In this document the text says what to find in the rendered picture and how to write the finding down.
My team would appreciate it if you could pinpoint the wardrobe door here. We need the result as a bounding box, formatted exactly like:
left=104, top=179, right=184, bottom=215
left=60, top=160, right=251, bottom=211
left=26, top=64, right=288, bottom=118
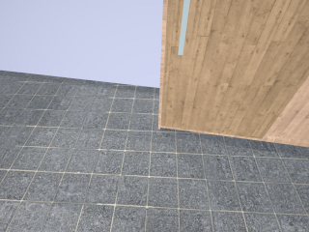
left=160, top=0, right=309, bottom=139
left=265, top=76, right=309, bottom=141

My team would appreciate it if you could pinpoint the handle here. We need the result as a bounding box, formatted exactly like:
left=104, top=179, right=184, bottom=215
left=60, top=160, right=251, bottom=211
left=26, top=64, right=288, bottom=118
left=178, top=0, right=190, bottom=55

